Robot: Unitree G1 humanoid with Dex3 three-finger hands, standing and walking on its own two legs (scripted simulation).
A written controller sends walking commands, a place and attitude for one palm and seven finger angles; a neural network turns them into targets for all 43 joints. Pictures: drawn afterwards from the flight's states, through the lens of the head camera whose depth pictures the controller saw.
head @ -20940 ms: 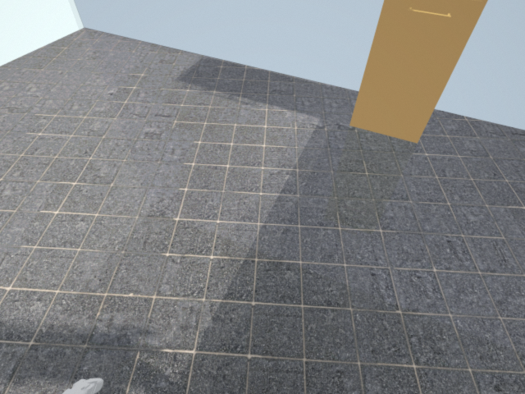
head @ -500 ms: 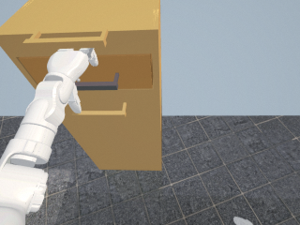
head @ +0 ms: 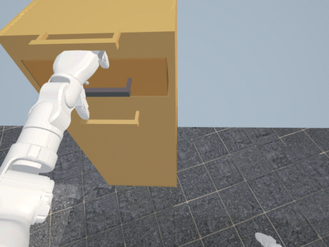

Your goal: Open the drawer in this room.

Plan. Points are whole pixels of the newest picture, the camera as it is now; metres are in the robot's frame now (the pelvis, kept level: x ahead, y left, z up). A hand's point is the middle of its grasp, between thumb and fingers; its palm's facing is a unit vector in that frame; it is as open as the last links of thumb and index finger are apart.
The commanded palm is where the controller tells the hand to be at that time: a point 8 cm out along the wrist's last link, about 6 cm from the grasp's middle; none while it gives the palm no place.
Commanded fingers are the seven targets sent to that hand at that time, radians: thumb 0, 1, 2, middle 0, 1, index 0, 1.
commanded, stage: move the hooked fingers above the handle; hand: left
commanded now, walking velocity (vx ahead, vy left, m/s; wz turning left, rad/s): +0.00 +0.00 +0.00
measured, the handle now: (97, 87) +0.50 +0.22 +0.10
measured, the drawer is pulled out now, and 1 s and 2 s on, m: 0.00 0.00 0.00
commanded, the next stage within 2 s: lower the fingers behind the handle in 0.06 s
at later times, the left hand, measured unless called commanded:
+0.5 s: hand (87, 88) +0.46 +0.22 +0.14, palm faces -0.02 -0.01 -1.00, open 13.8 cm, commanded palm +0.44 +0.23 +0.19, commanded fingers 0.00 -0.50 0.30 -0.30 -1.20 -0.30 -1.20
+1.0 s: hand (91, 98) +0.46 +0.22 +0.10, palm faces -0.03 -0.01 -1.00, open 13.8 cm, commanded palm +0.43 +0.23 +0.16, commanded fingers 0.00 -0.50 0.30 -0.30 -1.20 -0.30 -1.20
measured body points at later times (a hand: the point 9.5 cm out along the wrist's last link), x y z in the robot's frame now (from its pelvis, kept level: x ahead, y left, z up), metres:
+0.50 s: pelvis +0.00 +0.00 +0.00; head +0.05 -0.02 +0.44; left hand +0.45 +0.22 +0.19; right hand +0.11 -0.25 -0.14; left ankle -0.08 +0.10 -0.74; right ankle +0.04 -0.12 -0.74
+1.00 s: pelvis +0.00 +0.00 -0.01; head +0.07 -0.02 +0.44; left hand +0.45 +0.22 +0.16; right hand +0.10 -0.26 -0.14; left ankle -0.08 +0.10 -0.74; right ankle +0.04 -0.12 -0.74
